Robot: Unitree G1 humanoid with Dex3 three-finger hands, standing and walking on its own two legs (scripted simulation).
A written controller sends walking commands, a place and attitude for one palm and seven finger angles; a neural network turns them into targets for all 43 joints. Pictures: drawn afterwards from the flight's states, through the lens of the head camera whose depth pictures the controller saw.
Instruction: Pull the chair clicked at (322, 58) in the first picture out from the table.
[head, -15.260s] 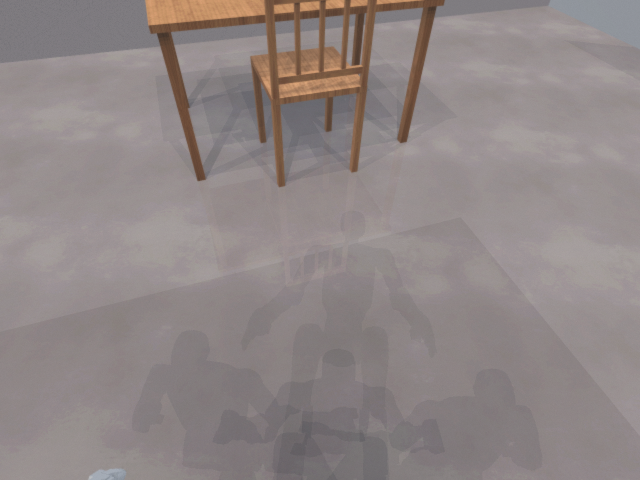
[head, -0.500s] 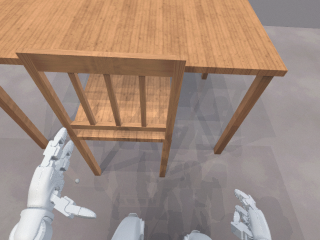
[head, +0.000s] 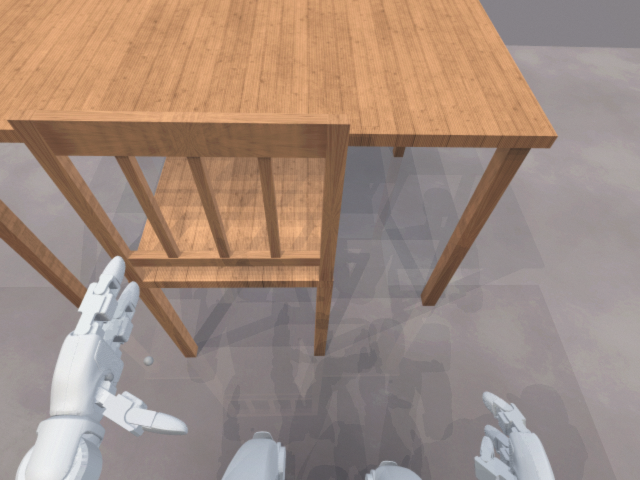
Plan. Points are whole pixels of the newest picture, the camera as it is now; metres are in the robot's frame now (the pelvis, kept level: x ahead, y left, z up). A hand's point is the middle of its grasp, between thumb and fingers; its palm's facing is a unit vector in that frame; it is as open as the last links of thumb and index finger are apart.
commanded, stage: raise the hand toward the chair's back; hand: left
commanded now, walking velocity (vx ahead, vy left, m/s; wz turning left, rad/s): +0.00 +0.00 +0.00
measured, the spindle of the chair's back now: (212, 211) +0.51 +0.20 -0.02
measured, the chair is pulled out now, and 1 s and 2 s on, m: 0.00 0.00 0.00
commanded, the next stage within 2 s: aim the fingers beside a spindle in 0.08 s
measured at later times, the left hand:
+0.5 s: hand (170, 347) +0.27 +0.19 +0.03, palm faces +0.04 -1.00 -0.04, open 16.9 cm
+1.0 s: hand (195, 318) +0.31 +0.17 +0.01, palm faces +0.03 -1.00 -0.03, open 16.9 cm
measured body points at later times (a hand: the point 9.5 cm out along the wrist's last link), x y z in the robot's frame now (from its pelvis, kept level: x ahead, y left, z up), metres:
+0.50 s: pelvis +0.00 -0.01 -0.01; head +0.07 +0.00 +0.44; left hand +0.26 +0.24 +0.03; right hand +0.17 -0.26 -0.09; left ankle +0.05 +0.11 -0.66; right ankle -0.02 -0.12 -0.66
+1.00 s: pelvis +0.00 +0.00 -0.02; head +0.09 +0.00 +0.42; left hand +0.30 +0.23 +0.01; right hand +0.14 -0.26 -0.12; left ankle +0.05 +0.11 -0.66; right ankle -0.02 -0.12 -0.66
